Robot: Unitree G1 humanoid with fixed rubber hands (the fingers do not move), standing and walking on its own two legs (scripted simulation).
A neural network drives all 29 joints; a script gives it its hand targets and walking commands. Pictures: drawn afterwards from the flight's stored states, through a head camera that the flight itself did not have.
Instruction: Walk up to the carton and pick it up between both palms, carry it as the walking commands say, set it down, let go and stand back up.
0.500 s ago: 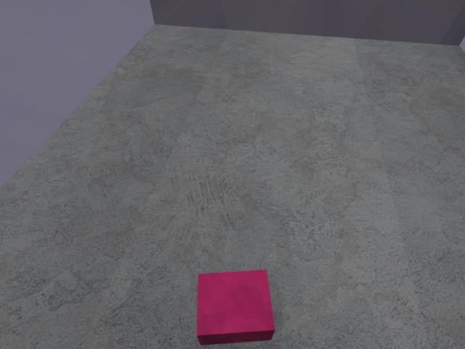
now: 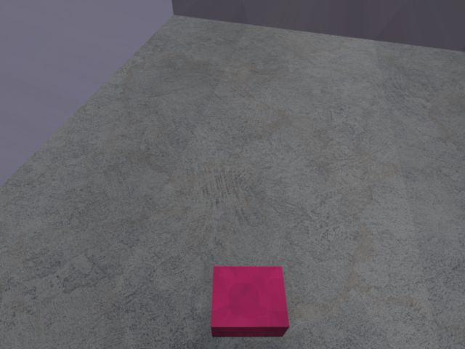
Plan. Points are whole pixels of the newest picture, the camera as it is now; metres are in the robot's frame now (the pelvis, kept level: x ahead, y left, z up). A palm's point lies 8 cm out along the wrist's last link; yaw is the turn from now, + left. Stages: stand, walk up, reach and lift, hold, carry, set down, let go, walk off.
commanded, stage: walk up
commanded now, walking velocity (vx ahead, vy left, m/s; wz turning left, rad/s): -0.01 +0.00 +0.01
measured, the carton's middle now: (247, 301) +0.41 -0.05 -0.70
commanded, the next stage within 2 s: stand in 0.16 s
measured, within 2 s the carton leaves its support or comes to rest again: neither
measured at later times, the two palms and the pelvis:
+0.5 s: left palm out of the picture +0.12 +0.24 -0.13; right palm out of the picture +0.11 -0.23 -0.13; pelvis -0.02 +0.01 -0.02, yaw -1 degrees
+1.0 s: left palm out of the picture +0.16 +0.21 -0.17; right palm out of the picture +0.16 -0.24 -0.16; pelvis -0.03 -0.01 -0.06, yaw -1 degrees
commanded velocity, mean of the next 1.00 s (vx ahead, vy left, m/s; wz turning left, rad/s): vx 0.00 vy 0.00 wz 0.00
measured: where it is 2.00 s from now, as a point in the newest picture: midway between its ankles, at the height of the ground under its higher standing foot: outside the picture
